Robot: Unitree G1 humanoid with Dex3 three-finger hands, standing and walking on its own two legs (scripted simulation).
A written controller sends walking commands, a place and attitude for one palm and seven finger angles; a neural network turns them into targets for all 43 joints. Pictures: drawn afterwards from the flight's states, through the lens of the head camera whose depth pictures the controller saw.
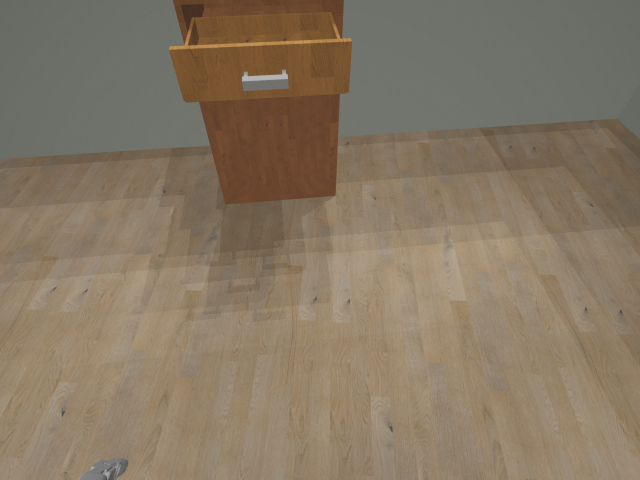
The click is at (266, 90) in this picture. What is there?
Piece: drawer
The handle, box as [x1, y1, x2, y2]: [242, 70, 288, 90]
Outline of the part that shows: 287,74 285,73 285,70 282,70 282,73 280,75 248,76 247,71 244,72 244,75 242,76 243,90 288,88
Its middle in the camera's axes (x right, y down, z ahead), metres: -0.15 -0.42 +1.01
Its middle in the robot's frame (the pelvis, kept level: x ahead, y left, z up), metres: +1.04 +0.20 -0.02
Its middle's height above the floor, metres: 0.75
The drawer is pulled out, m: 0.30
